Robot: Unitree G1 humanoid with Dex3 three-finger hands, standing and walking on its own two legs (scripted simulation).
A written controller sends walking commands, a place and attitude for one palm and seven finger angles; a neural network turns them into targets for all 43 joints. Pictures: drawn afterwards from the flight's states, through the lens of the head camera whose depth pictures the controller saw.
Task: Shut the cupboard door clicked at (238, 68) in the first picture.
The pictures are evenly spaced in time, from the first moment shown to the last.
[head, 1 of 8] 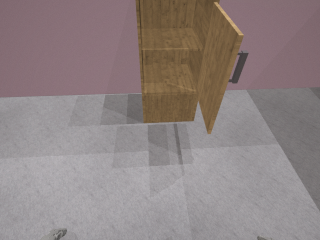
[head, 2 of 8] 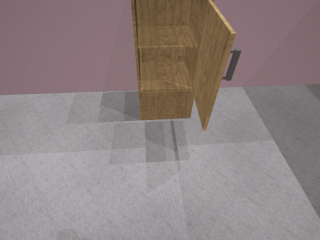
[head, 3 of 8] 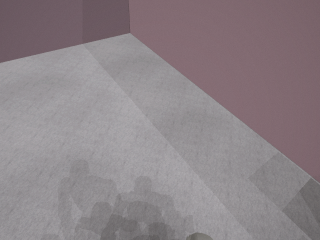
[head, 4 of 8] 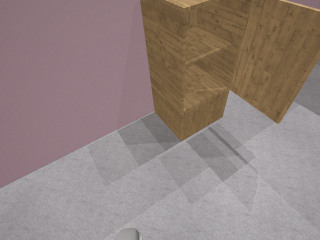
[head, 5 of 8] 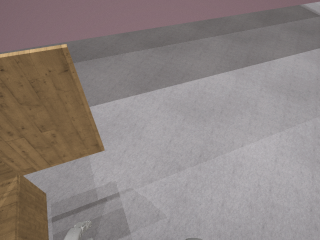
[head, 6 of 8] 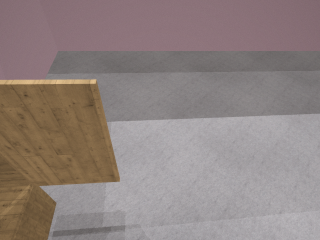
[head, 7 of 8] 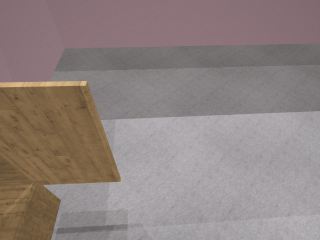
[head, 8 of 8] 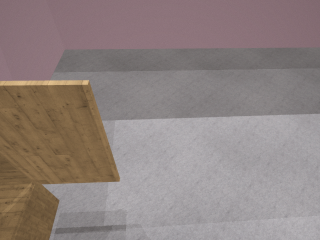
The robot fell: no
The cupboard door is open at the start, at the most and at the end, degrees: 89 89 89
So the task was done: no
